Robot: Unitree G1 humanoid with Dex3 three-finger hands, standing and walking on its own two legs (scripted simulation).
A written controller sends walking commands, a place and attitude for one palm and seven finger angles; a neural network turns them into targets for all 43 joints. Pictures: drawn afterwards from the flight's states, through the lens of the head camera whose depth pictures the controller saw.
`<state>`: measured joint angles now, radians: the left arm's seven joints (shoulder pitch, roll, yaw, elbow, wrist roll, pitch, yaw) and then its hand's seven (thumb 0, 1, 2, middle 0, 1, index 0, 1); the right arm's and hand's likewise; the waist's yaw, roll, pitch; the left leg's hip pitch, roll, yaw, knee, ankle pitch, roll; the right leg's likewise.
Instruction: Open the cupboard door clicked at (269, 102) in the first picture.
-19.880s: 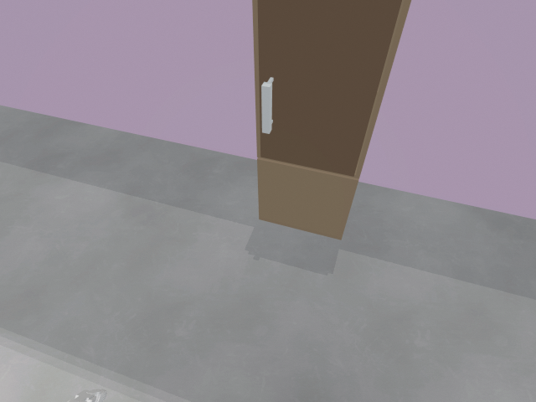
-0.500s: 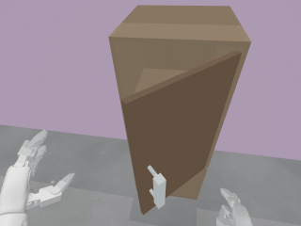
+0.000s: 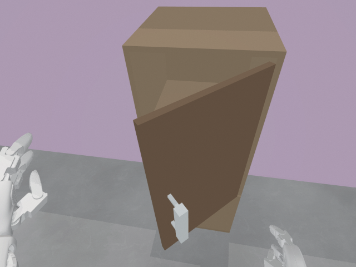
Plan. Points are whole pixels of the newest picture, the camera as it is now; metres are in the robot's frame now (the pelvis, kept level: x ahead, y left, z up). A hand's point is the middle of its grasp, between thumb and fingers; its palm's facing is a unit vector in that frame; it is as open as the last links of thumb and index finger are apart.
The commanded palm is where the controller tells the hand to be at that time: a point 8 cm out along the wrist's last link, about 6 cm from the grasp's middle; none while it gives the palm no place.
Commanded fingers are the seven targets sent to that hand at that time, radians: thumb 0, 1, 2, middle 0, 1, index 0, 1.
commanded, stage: draw the hand back to the body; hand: left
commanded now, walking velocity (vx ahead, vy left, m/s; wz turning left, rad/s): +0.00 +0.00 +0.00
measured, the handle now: (176, 218) +0.28 +0.05 -0.10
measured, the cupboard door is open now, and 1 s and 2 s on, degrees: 45 45 45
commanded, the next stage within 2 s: step back with the hand held close in 0.06 s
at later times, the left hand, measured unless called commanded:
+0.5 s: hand (44, 198) +0.18 +0.26 +0.15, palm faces +0.33 -0.80 -0.50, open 7.4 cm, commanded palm +0.12 +0.30 +0.18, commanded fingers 0.00 0.90 0.90 -0.20 -0.30 -0.20 -0.30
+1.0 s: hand out of the picture +0.09 +0.29 +0.16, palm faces +0.48 -0.74 -0.48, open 7.4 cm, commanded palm +0.02 +0.33 +0.18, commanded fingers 0.00 0.90 0.90 -0.20 -0.30 -0.20 -0.30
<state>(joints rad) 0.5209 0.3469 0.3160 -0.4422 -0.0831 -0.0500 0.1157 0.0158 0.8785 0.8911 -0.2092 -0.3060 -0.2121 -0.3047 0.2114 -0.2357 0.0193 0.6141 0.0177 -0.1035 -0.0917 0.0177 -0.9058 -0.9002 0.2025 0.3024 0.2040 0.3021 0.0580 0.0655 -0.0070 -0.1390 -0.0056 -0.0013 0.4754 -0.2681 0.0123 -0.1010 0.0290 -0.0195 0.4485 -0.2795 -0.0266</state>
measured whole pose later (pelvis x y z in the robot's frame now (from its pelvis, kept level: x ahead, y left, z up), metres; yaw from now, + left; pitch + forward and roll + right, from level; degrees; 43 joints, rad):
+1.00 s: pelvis -0.10 +0.02 -0.02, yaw +3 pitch -2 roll -2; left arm 0.53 0.40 0.44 -0.53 -0.01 -0.20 0.15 0.02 0.89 0.90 -0.21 -0.31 -0.22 -0.31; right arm 0.22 -0.21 0.00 0.56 0.00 -0.06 -0.07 0.02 -0.90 -0.90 0.20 0.30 0.21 0.30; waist -0.01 0.01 0.06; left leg -0.43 -0.01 0.02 0.66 -0.25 0.06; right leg -0.36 0.05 0.03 0.61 -0.21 0.00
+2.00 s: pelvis -0.27 +0.00 -0.01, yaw -2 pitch -1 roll -1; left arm 0.52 0.39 0.39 -0.46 -0.03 -0.22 0.16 0.01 0.89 0.90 -0.21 -0.31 -0.22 -0.31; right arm 0.32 -0.25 -0.03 0.73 0.01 -0.12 -0.09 0.02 -0.91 -0.90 0.20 0.30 0.20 0.30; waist 0.00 -0.01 -0.05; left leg -0.34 -0.01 -0.01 0.59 -0.26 0.02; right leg -0.10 0.02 -0.02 0.54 -0.43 -0.02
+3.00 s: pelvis -0.30 +0.01 +0.00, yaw -1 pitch -2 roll +0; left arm 0.41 0.18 0.00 1.18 0.01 0.03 0.03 0.01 0.92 0.90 -0.20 -0.30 -0.20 -0.30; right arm 0.27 -0.15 0.00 1.14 -0.01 0.03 -0.03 0.01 -0.91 -0.90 0.20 0.30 0.20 0.30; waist 0.00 0.02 0.07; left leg -0.29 -0.03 -0.02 0.44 -0.12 0.02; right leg -0.07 0.01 -0.04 0.43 -0.33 -0.01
